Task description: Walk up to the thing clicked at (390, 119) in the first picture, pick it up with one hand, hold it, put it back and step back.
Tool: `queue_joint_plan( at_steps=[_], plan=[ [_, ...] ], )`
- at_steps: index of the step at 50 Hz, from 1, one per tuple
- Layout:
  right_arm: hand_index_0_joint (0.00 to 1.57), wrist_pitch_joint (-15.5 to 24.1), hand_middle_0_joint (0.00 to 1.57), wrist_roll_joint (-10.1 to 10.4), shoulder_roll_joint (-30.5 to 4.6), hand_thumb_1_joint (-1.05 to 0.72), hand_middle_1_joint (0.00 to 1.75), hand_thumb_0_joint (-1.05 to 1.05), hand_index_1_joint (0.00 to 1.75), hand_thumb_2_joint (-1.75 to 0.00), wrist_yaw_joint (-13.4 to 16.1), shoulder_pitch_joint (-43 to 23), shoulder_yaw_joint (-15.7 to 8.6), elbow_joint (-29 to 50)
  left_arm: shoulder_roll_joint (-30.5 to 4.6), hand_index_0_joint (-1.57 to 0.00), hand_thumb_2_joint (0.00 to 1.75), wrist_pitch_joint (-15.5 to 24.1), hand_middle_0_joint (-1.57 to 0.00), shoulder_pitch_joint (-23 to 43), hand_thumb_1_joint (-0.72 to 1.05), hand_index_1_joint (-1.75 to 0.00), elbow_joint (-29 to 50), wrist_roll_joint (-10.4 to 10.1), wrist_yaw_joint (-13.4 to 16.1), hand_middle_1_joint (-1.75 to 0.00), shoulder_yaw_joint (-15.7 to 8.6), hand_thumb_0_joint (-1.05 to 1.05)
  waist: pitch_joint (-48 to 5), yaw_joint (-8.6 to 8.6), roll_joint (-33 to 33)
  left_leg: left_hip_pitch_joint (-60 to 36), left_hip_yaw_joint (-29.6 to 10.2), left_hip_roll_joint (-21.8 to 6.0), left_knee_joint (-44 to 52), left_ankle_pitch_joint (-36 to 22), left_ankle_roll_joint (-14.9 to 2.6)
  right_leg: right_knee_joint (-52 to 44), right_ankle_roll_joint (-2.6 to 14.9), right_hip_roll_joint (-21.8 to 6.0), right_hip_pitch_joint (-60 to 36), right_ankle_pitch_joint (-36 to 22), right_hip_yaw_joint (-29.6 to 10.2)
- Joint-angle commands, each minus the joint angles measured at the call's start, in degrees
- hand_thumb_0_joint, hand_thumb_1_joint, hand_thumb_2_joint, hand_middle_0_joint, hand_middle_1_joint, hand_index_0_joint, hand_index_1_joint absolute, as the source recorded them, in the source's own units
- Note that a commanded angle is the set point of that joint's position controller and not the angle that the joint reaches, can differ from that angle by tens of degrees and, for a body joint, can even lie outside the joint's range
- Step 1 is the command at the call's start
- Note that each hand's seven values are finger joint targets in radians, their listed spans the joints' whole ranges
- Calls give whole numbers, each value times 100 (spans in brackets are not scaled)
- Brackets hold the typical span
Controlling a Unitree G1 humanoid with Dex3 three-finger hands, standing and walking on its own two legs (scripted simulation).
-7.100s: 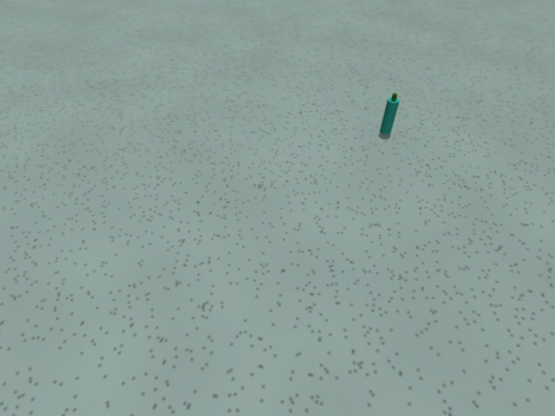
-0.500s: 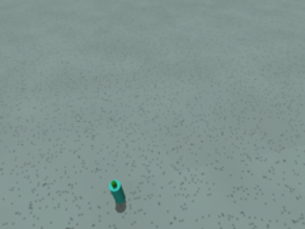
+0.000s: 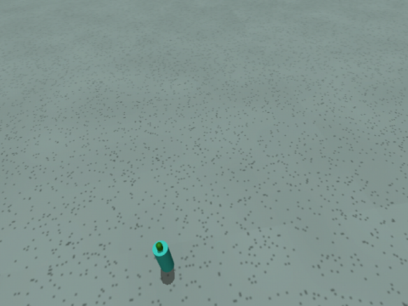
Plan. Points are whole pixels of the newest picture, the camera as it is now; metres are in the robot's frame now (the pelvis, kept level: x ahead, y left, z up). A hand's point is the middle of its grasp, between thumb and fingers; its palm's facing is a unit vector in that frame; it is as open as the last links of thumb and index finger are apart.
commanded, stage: stand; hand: left
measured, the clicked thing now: (163, 255) +0.45 +0.24 -0.65
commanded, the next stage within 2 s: none
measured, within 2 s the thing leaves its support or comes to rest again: neither
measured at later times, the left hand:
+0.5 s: hand out of the picture +0.10 +0.25 -0.15, palm faces -0.02 -0.94 -0.34, open 7.4 cm
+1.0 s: hand out of the picture +0.10 +0.25 -0.15, palm faces -0.01 -0.94 -0.34, open 7.4 cm
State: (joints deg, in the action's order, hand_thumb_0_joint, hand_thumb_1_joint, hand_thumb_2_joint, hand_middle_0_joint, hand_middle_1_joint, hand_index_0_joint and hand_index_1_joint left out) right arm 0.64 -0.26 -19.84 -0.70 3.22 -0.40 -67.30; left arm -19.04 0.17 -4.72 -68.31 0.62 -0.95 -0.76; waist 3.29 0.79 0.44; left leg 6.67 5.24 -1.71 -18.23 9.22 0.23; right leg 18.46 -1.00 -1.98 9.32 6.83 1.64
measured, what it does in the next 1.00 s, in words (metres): stands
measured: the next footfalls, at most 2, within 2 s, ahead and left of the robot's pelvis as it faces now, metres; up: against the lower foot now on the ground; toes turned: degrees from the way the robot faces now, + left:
none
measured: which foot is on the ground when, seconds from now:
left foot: down 0.00-1.00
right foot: down 0.00-1.00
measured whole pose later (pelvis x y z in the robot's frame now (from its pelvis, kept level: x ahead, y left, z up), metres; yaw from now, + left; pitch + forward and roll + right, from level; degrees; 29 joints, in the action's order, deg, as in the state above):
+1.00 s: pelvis +0.02 -0.01 +0.00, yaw +1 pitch -2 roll +0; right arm 0.5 -0.7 -20.2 -0.4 5.4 -0.3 -65.9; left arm -19.6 0.7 -5.4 -65.6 0.9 -0.5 0.2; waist 2.3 -0.2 0.5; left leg 4.4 3.9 -1.9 -16.8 10.1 0.9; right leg 17.5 -0.6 -1.7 6.8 8.5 3.0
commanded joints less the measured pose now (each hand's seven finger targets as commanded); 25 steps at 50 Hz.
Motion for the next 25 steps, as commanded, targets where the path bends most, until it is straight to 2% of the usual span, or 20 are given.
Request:
queue_joint_plan(
  at_steps=[1, 4, 8, 18, 20, 25],
  plan=[
    [20, 122, 20, -53, -1164, -90, 30, 0, 30, -90, 73, -278, -200, 356, -1199, -20, 90, 161, -20, 245, 90, -30, 412, 9, 115, -30, -149, 0, -669, -85, -71, -201, -740, -742, 426, -183, -77, -323, 128, -613, -143, -155, -582],
    [20, 125, 20, -50, -1148, -90, 30, 0, 30, -90, 68, -200, -203, 355, -1247, -20, 90, 180, -20, 254, 90, -30, 461, 4, 123, -30, -147, 0, -589, -114, -129, -180, -750, -731, 416, -248, -71, -352, 133, -627, -98, -160, -577],
    [20, 107, 20, -53, -1187, -90, 30, 0, 30, -90, 61, -222, -214, 387, -1244, -20, 90, 174, -20, 233, 90, -30, 505, -2, 131, -30, -143, 0, -417, -87, -55, 33, -767, -687, 449, 113, -73, -420, 116, -614, -77, 136, -578],
    [20, 147, 20, -57, -1219, -90, 30, 0, 30, -90, 69, -108, -208, 445, -1265, -20, 90, 183, -20, 256, 90, -30, 617, 4, 120, -30, -160, 0, -597, -101, -59, -46, -743, -713, 434, -425, -59, -329, 142, -655, -342, -390, -548],
    [20, 139, 20, -47, -1224, -90, 30, 0, 30, -90, 72, -125, -210, 428, -1251, -20, 90, 187, -20, 241, 90, -30, 609, -9, 121, -30, -148, 0, -590, -93, -53, -130, -760, -723, 408, -442, -57, -332, 134, -647, -308, -346, -531],
    [20, 145, 20, -45, -1213, -90, 30, 0, 30, -90, 87, -66, -205, 429, -1271, -20, 90, 182, -20, 277, 90, -30, 637, -16, 130, -30, -147, 0, -695, -121, -34, -197, -733, -746, 379, -822, -50, -246, 156, -679, -475, -753, -502]
  ],
)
